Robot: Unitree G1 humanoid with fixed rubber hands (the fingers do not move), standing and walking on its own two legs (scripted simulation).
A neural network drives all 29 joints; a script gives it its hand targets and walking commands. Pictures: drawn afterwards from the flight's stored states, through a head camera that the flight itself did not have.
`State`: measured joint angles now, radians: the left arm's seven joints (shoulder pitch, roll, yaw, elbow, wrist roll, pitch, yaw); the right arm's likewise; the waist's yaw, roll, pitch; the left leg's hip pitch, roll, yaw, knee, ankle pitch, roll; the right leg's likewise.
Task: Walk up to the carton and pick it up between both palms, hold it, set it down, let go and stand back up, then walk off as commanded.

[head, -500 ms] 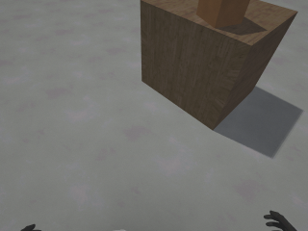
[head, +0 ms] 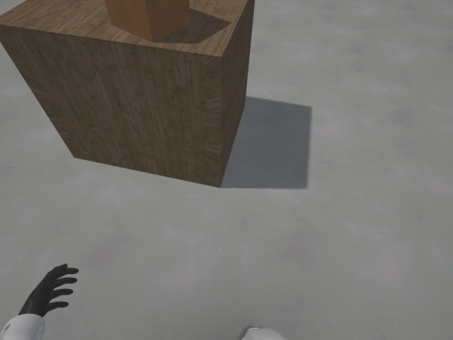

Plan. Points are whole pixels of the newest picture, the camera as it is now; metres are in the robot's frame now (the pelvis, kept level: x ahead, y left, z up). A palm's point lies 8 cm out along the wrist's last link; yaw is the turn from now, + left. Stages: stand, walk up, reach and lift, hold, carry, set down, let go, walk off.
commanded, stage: walk up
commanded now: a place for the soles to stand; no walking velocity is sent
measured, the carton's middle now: out of the picture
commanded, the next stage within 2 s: none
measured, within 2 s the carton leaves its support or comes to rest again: neither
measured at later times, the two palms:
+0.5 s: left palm (17, 243) +0.36 +0.39 -0.07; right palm (365, 299) +0.17 -0.27 -0.05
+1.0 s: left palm (28, 178) +0.54 +0.42 -0.09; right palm (311, 215) +0.36 -0.24 -0.08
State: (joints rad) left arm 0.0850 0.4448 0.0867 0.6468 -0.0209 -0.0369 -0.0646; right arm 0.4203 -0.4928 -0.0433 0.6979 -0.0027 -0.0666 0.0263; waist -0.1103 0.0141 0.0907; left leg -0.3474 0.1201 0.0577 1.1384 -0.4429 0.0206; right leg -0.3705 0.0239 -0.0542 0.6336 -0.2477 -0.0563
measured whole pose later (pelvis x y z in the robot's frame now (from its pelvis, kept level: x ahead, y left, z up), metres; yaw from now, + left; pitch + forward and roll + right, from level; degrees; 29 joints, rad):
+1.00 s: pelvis +0.37 +0.11 -0.02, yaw -22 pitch -2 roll +1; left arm 0.37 0.50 0.07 0.76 0.01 -0.07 0.01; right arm 0.30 -0.50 -0.09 0.66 -0.02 -0.07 0.08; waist 0.02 0.00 0.05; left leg -0.45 0.06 0.10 0.79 -0.29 0.02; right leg -0.39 -0.03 0.12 1.08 -0.51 -0.04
